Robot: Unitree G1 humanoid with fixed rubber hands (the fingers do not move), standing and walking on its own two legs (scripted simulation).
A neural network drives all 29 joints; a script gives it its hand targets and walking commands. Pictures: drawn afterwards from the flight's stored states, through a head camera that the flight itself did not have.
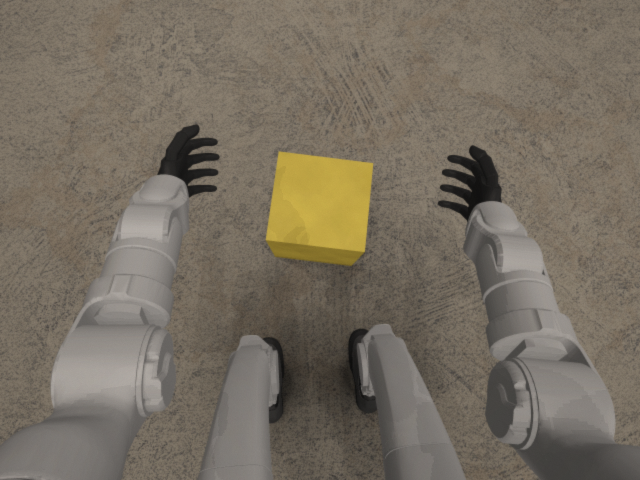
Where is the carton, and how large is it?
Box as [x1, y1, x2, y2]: [266, 151, 372, 265]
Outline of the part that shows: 279,151 266,234 266,241 274,255 280,257 351,265 364,252 372,163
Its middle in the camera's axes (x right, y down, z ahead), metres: -0.01 -0.05 +0.95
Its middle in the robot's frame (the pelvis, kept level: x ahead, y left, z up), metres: +0.52 -0.04 -0.54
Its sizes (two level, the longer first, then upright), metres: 0.210 0.200 0.250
